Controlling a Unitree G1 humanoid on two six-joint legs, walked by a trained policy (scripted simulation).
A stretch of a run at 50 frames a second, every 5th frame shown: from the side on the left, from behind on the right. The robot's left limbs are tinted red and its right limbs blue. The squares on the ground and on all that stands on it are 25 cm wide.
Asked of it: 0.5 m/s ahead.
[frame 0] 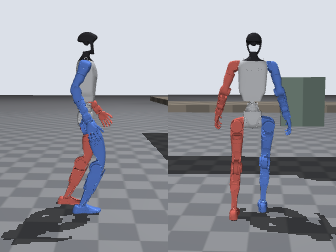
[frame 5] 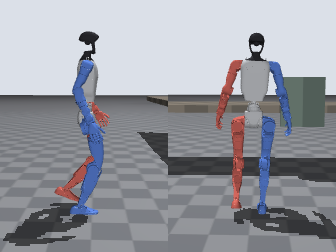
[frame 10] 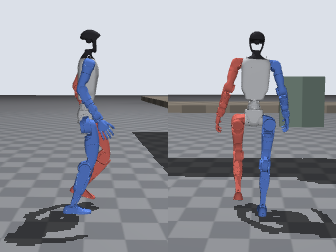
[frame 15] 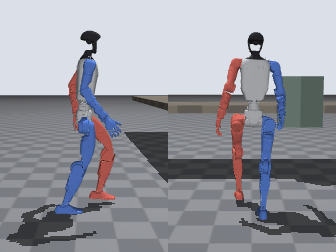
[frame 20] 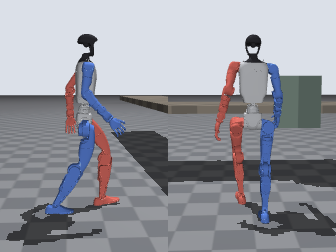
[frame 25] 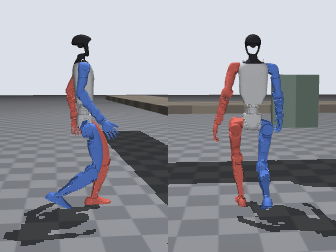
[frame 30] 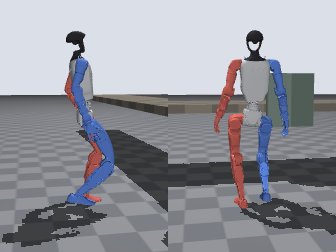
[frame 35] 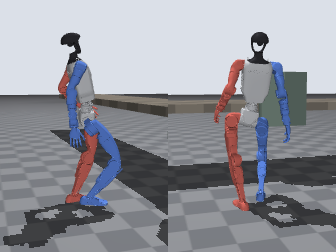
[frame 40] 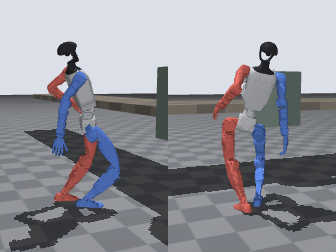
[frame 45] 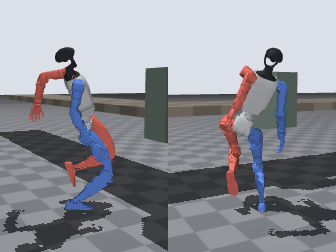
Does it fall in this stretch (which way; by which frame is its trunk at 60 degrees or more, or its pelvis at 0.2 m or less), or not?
no
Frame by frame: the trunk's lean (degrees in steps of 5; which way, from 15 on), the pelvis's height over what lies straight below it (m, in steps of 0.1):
0: 0, 0.8
5: 5, 0.8
10: 5, 0.8
15: 5, 0.8
20: 0, 0.7
25: 5, 0.7
30: 10, 0.7
35: 15 backward, 0.7
40: 25 backward and to its right, 0.7
45: 30 backward and to its right, 0.7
